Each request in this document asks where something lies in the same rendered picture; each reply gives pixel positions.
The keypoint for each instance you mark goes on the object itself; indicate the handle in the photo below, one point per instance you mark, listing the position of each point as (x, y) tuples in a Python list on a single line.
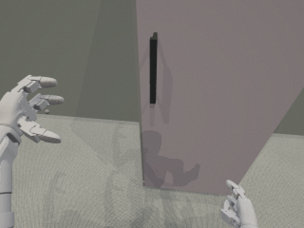
[(153, 53)]

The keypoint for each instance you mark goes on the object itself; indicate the robot left forearm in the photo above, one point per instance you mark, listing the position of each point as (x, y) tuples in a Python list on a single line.
[(9, 142)]

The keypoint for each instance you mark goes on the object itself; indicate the robot right hand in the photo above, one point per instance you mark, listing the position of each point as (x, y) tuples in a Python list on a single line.
[(243, 210)]

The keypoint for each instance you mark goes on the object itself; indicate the fridge door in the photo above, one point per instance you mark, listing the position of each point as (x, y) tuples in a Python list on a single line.
[(227, 73)]

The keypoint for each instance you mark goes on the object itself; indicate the robot left hand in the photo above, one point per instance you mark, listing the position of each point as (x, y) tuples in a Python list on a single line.
[(14, 106)]

